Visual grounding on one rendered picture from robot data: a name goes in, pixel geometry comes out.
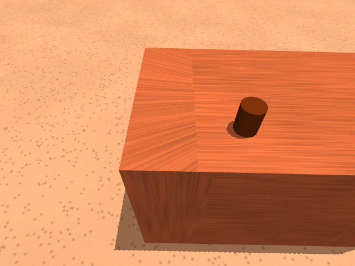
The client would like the can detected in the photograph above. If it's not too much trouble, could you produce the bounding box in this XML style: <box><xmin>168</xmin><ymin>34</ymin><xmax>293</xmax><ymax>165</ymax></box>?
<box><xmin>233</xmin><ymin>97</ymin><xmax>268</xmax><ymax>137</ymax></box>

